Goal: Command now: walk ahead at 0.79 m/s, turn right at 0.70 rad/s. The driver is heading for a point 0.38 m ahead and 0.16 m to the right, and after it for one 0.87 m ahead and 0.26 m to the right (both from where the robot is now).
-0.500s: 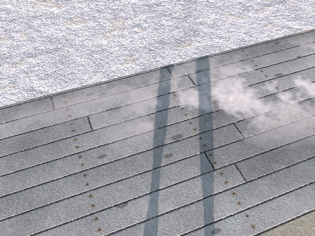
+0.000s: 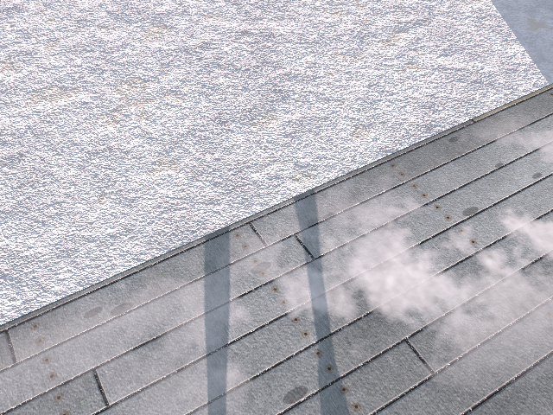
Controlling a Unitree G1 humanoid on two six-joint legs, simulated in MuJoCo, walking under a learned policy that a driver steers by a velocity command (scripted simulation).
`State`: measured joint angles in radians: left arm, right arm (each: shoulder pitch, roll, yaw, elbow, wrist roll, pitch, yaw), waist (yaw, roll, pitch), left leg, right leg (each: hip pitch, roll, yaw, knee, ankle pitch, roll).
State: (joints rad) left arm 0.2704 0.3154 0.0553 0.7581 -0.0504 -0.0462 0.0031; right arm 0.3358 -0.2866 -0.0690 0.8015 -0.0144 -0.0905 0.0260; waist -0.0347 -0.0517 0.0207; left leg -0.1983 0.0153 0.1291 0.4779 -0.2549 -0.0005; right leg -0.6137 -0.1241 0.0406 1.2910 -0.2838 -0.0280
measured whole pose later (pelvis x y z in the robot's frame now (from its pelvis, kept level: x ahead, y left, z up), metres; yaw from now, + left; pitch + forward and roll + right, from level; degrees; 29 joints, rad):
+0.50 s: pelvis +0.31 -0.04 +0.01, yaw -26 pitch +1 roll +2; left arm 0.31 0.28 0.06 0.62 -0.03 -0.01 0.01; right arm -0.01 -0.29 -0.05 0.67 -0.01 -0.06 0.00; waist 0.06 0.01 0.06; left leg -0.56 0.01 -0.20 0.84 -0.26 -0.05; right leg -0.30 0.18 0.20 0.43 -0.12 -0.11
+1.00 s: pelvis +0.61 -0.10 +0.01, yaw -41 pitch +0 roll +0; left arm 0.17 0.26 0.04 0.63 -0.03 -0.06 -0.01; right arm 0.53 -0.22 -0.04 0.84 0.01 -0.10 0.02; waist -0.10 -0.06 0.00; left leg 0.01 -0.06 -0.02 0.30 -0.32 0.05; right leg -0.76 -0.07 0.09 1.01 -0.07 -0.04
